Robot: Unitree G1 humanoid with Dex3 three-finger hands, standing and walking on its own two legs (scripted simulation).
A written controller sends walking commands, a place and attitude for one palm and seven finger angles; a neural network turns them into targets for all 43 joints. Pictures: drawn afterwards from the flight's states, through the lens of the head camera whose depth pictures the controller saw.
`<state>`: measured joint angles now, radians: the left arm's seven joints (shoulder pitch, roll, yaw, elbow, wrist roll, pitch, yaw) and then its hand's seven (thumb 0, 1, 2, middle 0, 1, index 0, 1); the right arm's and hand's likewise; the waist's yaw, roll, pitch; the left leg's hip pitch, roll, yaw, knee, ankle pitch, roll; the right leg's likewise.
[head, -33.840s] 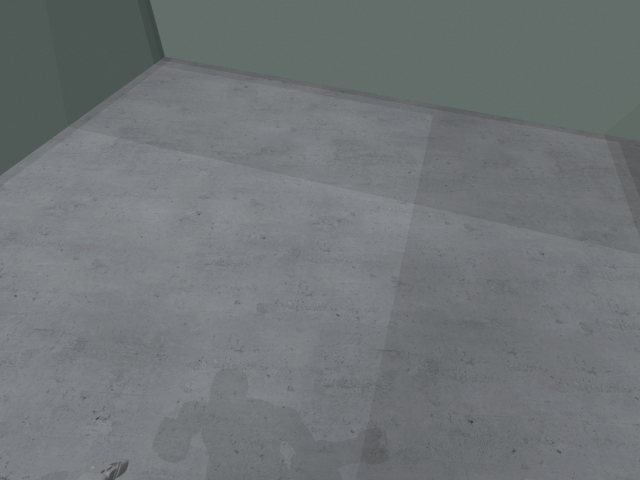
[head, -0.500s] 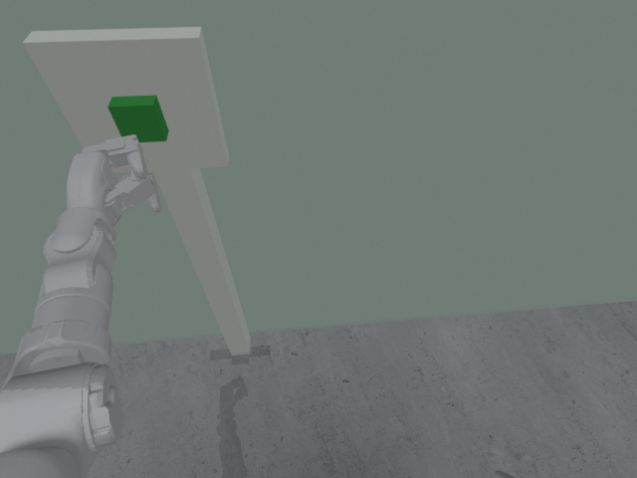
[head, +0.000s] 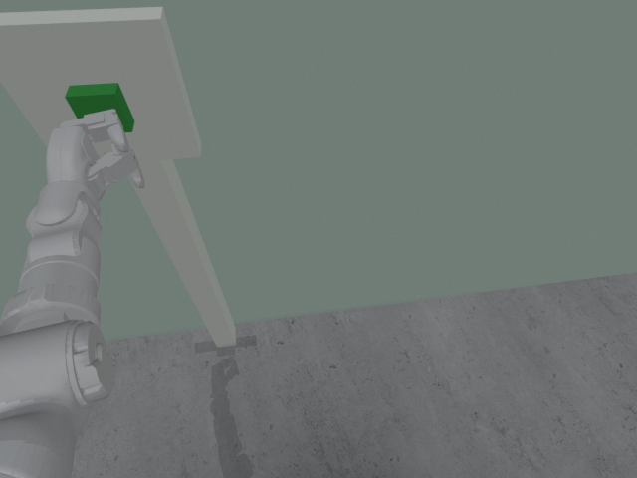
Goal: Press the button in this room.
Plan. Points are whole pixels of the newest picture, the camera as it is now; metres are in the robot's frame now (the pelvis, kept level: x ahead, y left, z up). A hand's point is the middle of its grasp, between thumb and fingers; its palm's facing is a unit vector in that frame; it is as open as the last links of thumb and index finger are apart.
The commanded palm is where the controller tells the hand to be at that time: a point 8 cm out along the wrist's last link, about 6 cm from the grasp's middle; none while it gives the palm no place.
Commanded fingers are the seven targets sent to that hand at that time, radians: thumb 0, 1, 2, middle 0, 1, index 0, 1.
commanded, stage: press the button with the knuckle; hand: left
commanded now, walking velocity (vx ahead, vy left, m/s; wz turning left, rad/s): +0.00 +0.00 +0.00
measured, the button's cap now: (102, 108) +0.53 +0.26 +0.17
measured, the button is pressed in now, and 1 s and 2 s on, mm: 0 12 0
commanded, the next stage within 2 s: hold the button down briefly in 0.52 s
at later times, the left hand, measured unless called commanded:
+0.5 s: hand (124, 149) +0.49 +0.23 +0.14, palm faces +0.12 -0.99 -0.03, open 3.0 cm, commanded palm +0.48 +0.27 +0.14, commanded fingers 0.00 0.90 0.90 -1.30 -1.50 -1.30 -1.50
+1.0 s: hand (123, 147) +0.49 +0.23 +0.14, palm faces +0.11 -0.99 -0.03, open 3.0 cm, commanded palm +0.48 +0.27 +0.14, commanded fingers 0.00 0.90 0.90 -1.30 -1.50 -1.30 -1.50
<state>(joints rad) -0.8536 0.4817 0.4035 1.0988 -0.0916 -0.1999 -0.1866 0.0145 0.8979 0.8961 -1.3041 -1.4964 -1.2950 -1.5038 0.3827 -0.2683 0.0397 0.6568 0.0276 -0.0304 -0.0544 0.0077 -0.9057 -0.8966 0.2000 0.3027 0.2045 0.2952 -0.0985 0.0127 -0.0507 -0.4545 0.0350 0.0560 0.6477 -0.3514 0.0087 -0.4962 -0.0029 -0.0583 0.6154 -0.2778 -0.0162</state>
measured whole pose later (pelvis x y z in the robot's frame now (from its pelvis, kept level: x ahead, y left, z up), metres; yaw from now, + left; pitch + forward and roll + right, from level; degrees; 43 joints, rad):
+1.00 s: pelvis -0.03 +0.00 -0.01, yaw +1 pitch +14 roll -2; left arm -1.10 0.64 0.39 1.36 -0.05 -0.26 -0.22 0.01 0.78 0.98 -1.30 -1.50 -1.34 -1.50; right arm 0.46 -0.30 0.06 0.69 0.00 -0.06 -0.05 0.01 -0.91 -0.90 0.20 0.30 0.21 0.30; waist -0.17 0.02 -0.05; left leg -0.65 0.04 0.01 0.74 -0.34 0.01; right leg -0.65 0.00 -0.10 0.66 -0.25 -0.02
